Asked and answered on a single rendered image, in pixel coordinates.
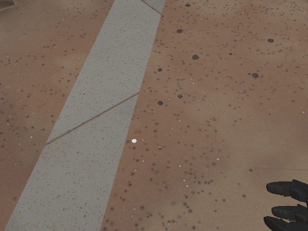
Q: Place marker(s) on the robot right hand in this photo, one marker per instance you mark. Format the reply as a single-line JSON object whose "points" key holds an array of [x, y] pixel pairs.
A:
{"points": [[297, 215]]}

